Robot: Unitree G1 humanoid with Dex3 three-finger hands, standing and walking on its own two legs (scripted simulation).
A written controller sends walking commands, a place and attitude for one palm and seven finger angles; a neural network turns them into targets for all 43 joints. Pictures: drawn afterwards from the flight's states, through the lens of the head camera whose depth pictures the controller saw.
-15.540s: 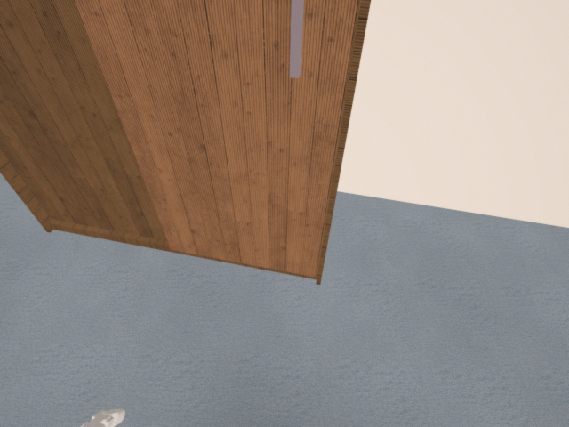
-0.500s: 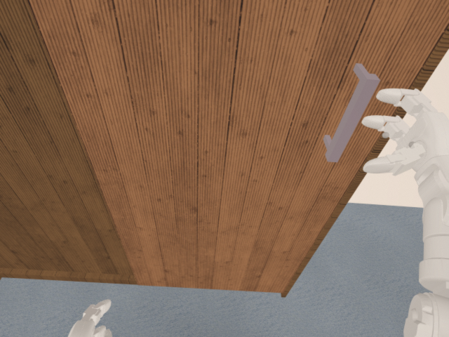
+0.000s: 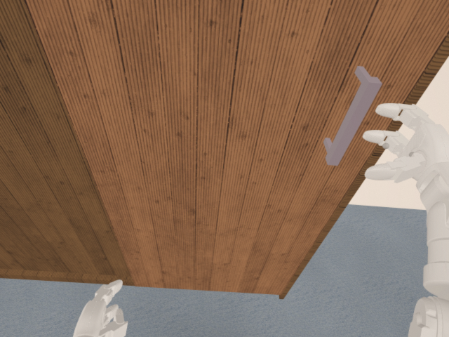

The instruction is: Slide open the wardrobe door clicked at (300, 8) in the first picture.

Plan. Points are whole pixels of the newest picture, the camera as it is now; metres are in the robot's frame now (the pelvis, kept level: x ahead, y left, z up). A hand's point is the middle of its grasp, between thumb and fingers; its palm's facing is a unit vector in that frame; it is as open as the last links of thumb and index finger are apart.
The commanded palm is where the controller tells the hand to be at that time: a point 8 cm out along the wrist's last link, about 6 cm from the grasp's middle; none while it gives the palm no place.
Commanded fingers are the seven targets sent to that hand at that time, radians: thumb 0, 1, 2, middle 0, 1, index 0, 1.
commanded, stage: move the hooked fingers beside the handle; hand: right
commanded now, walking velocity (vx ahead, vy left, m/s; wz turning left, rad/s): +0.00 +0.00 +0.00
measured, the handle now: (346, 118) +0.45 -0.17 +0.21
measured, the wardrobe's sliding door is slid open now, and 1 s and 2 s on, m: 0.00 0.00 0.00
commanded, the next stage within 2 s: feel for the door with the fingertips in 1.06 s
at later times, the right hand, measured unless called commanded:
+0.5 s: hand (392, 141) +0.38 -0.22 +0.23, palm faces +0.02 +1.00 -0.02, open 14.0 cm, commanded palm +0.35 -0.27 +0.22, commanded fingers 0.00 0.50 -0.30 0.30 1.20 0.30 1.20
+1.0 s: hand (386, 138) +0.39 -0.21 +0.22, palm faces +0.04 +1.00 -0.04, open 14.0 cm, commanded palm +0.35 -0.27 +0.22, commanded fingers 0.00 0.50 -0.30 0.30 1.20 0.30 1.20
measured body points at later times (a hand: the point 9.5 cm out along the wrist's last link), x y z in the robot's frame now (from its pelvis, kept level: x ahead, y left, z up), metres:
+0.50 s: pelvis +0.00 +0.00 +0.00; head -0.02 +0.02 +0.45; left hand +0.15 +0.24 -0.10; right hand +0.37 -0.27 +0.23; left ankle -0.04 +0.09 -0.74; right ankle +0.00 -0.11 -0.74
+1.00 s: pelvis -0.01 +0.00 +0.00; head -0.03 +0.03 +0.45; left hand +0.14 +0.25 -0.10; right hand +0.38 -0.27 +0.23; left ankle -0.04 +0.09 -0.74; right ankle +0.00 -0.11 -0.74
